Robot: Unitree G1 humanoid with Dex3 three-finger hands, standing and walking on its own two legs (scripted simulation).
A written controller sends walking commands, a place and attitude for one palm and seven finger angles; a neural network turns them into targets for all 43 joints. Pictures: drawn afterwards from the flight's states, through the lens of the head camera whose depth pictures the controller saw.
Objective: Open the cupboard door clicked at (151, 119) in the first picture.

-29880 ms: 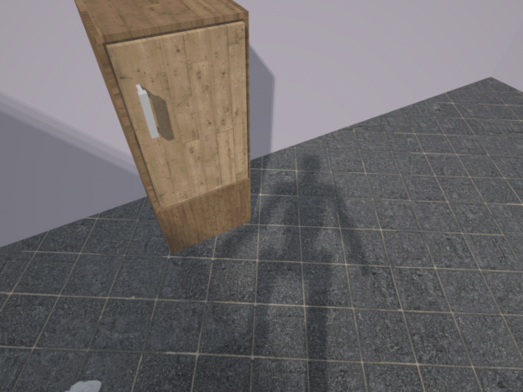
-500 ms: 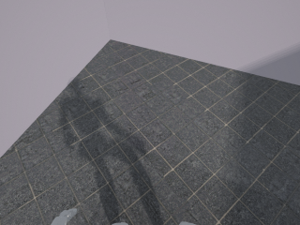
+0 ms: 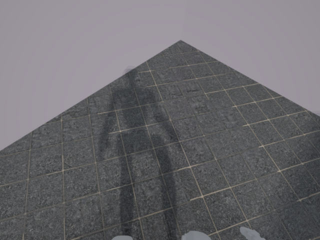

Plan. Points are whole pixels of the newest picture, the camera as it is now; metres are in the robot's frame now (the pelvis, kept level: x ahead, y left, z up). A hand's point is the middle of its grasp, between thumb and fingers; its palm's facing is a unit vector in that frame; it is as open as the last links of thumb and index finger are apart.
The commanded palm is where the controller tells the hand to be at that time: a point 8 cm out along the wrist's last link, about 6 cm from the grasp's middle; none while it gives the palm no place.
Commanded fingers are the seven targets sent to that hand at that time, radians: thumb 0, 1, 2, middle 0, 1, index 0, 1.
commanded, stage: turn to face it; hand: left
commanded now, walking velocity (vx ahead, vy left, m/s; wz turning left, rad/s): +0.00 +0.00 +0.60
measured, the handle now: out of the picture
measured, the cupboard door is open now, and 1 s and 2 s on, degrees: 45 45 45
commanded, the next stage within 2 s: none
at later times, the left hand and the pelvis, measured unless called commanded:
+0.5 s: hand out of the picture +0.03 +0.17 -0.16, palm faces +0.32 -0.92 -0.22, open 7.4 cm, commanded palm none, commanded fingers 0.00 0.90 0.90 -0.20 -0.30 -0.20 -0.30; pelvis +0.02 -0.04 +0.01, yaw +19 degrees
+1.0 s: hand out of the picture +0.01 +0.16 -0.14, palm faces +0.58 -0.76 -0.28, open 7.4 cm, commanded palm none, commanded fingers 0.00 0.90 0.90 -0.20 -0.30 -0.20 -0.30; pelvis +0.05 -0.06 +0.01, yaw +37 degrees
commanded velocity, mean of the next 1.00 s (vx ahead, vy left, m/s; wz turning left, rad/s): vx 0.00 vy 0.00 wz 0.60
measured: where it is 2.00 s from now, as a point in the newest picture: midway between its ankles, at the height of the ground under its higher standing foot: outside the picture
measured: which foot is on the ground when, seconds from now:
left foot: down 0.00-0.22, up 0.24-0.52, down 0.54-0.88, up 0.90-1.00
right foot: up 0.00-0.20, down 0.22-0.54, up 0.56-0.86, down 0.88-1.00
